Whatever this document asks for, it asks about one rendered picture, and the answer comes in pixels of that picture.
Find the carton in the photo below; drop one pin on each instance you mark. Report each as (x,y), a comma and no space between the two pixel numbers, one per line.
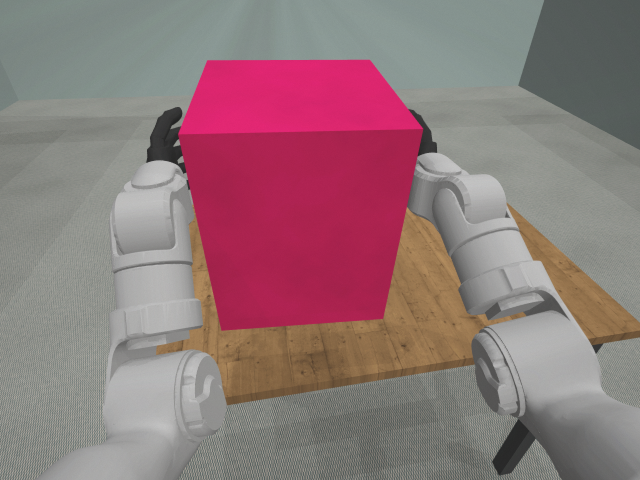
(300,173)

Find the right robot forearm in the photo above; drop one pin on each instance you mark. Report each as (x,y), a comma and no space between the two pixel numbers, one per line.
(497,273)

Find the robot left upper arm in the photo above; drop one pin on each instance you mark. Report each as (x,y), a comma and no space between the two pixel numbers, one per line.
(158,410)

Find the left robot forearm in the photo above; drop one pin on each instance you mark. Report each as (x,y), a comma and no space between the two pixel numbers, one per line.
(151,260)

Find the robot left hand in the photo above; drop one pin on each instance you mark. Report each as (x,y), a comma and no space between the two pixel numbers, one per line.
(163,139)

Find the table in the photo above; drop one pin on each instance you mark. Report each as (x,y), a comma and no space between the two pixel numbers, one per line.
(425,328)

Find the robot right hand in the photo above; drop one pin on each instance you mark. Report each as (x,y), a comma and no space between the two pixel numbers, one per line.
(426,145)

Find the robot right upper arm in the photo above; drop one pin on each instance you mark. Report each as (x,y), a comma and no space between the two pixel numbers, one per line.
(540,369)

